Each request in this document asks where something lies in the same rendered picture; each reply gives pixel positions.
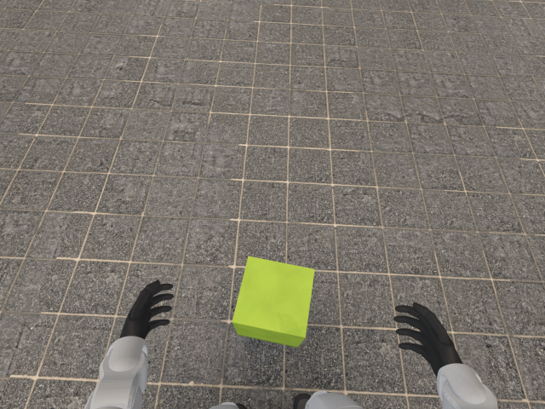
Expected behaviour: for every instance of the carton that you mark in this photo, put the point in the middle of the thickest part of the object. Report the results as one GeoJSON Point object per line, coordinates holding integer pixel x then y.
{"type": "Point", "coordinates": [273, 302]}

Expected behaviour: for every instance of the right robot shin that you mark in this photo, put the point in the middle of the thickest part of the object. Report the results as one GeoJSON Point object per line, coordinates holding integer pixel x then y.
{"type": "Point", "coordinates": [316, 393]}

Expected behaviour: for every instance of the robot left forearm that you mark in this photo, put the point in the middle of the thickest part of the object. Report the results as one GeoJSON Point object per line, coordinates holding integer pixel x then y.
{"type": "Point", "coordinates": [123, 376]}

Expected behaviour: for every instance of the robot right hand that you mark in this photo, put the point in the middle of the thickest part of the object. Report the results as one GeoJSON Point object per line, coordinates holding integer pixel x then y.
{"type": "Point", "coordinates": [437, 348]}

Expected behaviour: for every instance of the robot left hand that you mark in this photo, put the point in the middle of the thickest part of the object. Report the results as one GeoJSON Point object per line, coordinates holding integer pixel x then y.
{"type": "Point", "coordinates": [137, 323]}

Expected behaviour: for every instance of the robot right forearm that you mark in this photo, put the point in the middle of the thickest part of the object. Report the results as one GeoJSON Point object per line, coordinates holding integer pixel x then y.
{"type": "Point", "coordinates": [460, 387]}

